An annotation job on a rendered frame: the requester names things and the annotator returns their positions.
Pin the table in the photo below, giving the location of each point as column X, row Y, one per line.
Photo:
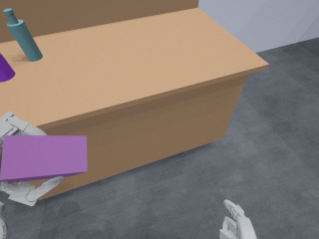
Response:
column 143, row 80

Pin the sponge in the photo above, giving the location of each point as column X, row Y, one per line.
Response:
column 36, row 157

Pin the left robot hand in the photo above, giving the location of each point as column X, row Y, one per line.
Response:
column 24, row 192

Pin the right robot hand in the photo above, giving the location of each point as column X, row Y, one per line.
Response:
column 241, row 229

